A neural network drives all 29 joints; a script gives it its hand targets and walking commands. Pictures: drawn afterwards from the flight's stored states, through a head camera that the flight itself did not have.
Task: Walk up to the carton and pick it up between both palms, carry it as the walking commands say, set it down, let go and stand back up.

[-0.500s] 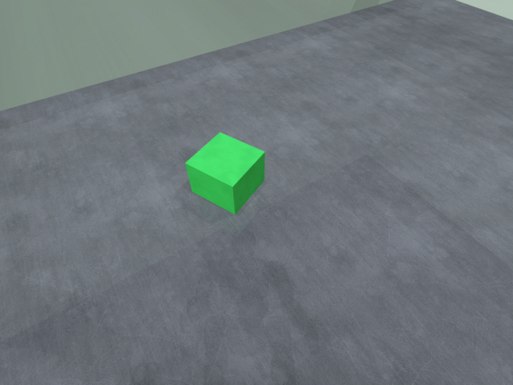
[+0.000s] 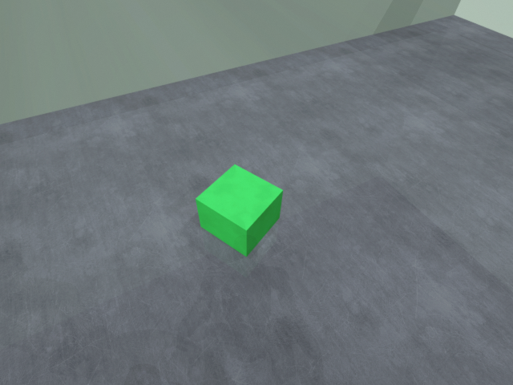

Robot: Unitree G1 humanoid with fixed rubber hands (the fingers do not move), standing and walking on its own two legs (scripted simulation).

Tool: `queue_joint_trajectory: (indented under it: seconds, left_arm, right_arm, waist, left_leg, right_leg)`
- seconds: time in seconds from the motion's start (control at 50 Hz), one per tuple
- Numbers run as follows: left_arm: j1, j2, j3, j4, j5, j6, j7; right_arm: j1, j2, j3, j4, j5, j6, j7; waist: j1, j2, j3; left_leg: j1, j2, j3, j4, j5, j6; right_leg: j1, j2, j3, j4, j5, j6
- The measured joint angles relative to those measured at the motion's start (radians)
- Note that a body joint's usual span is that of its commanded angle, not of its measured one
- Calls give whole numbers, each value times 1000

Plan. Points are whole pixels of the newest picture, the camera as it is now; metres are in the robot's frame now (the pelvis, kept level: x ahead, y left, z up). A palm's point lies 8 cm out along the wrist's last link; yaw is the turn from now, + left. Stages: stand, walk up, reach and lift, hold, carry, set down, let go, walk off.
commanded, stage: walk up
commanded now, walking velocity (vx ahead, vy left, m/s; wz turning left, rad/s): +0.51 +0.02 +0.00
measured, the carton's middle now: (240, 209) +0.97 +0.06 -0.66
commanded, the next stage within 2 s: none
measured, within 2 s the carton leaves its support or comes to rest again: neither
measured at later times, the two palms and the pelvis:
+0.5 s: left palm out of the picture +0.13 +0.25 -0.13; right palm (354, 268) +0.38 -0.21 -0.12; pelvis +0.20 +0.01 +0.00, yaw -1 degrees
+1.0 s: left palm (136, 281) +0.35 +0.24 -0.12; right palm (374, 299) +0.32 -0.24 -0.14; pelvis +0.32 +0.00 +0.00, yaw -1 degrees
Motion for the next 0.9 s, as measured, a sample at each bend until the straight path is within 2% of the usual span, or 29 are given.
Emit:
queue_joint_trajectory:
  seconds: [0.04, 0.06, 0.08, 0.16, 0.22, 0.34, 0.42, 0.48, 0.52, 0.54, 0.6, 0.66, 0.74, 0.84, 0.88, 0.9]
  left_arm:
    - [-16, 0, 0, 0, 0, -2, -1]
    - [-22, -1, 0, 0, 0, -10, -1]
    - [-23, -3, 0, 1, 0, -19, -1]
    - [8, -14, 0, 1, 0, -26, -1]
    - [42, -17, 0, 1, 0, -26, 5]
    - [114, -21, 0, 1, 0, -33, 21]
    - [164, -21, 0, 19, 0, -32, 30]
    - [181, -21, 0, 50, 0, -32, 31]
    - [183, -21, 0, 72, -4, -32, 31]
    - [173, -20, 0, 73, -4, -31, 31]
    - [138, -20, 0, 72, -4, -31, 31]
    - [100, -19, 0, 71, -4, -27, 30]
    - [67, -19, 0, 71, -4, -6, 30]
    - [27, -19, 0, 71, -4, 6, 30]
    - [16, -19, 0, 70, -4, 4, 30]
    - [14, -20, 0, 71, -4, 1, 30]
  right_arm:
    - [19, 0, 0, 12, 0, 6, -1]
    - [26, 0, 0, 20, 0, 10, -1]
    - [21, 0, 0, 32, 2, 18, 0]
    - [-40, 0, 0, 36, 2, 32, -1]
    - [-121, -1, 0, 36, 2, 34, 10]
    - [-293, -1, 0, 36, 2, 49, 33]
    - [-401, -1, 0, 35, 3, 50, 50]
    - [-465, -1, 0, 28, 3, 46, 54]
    - [-473, -1, 0, 28, 0, 28, 43]
    - [-464, 0, 0, 29, -3, 17, 35]
    - [-382, 1, 0, 30, -2, 10, 26]
    - [-278, 1, 0, 30, -2, 10, 12]
    - [-165, 1, 0, 29, -2, 10, 1]
    - [-89, 2, 0, 29, -2, 24, -13]
    - [-77, 2, 0, 29, -2, 33, -16]
    - [-71, 2, 0, 30, -2, 39, -16]
  waist:
    - [-10, 0, -8]
    - [-12, 3, -11]
    - [-10, 7, -8]
    - [-9, 15, -8]
    - [-6, 26, -8]
    - [41, 35, -9]
    - [81, 36, -9]
    - [94, 37, -9]
    - [94, 36, 2]
    - [93, 29, 16]
    - [92, 15, 18]
    - [89, 14, 17]
    - [59, 13, 17]
    - [16, 12, 17]
    - [14, 12, 16]
    - [12, 15, 16]
  left_leg:
    - [11, 0, 6, 2, -28, -15]
    - [12, 2, 6, 16, -47, -18]
    - [2, 4, 7, 75, -48, -16]
    - [-127, 1, 8, 480, -61, -15]
    - [-208, 8, 6, 554, -30, -15]
    - [-342, 16, 6, 501, 21, -15]
    - [-360, 17, 5, 285, 85, -15]
    - [-349, 17, 4, 89, 132, -14]
    - [-297, 14, 5, -16, 242, 0]
    - [-293, 7, 6, 19, 276, 10]
    - [-252, -9, 6, 60, 198, 32]
    - [-186, -9, 7, 30, 168, 37]
    - [-130, -10, 8, 15, 140, 37]
    - [-111, -12, 12, 15, 109, 28]
    - [-112, -13, 24, 18, 97, 16]
    - [-111, -13, 24, 28, 87, 9]
  right_leg:
    - [0, 0, 0, -146, 44, 0]
    - [4, 1, -2, -175, 129, -7]
    - [6, 4, -3, -154, 147, -20]
    - [83, 4, -2, -178, 77, -52]
    - [154, 5, -3, -261, 88, -52]
    - [269, 5, -3, -384, 87, -50]
    - [338, 6, -4, -443, 73, -32]
    - [349, 6, -5, -428, 34, -10]
    - [337, 4, -5, -313, -26, -4]
    - [305, 0, -6, -178, -49, -4]
    - [165, -1, -6, 224, -60, -4]
    - [83, -2, -4, 319, -59, -4]
    - [41, -2, -3, 231, -60, -4]
    - [40, -2, -2, -35, -49, -4]
    - [53, -2, -2, -190, 24, -4]
    - [62, -2, -3, -228, 113, -7]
